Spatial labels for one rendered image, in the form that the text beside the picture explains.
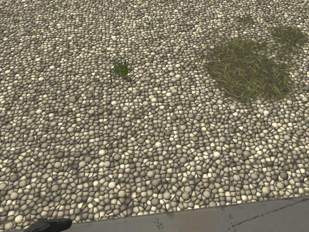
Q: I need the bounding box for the left robot hand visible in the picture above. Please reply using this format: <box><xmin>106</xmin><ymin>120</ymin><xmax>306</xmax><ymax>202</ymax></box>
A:
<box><xmin>23</xmin><ymin>218</ymin><xmax>72</xmax><ymax>232</ymax></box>

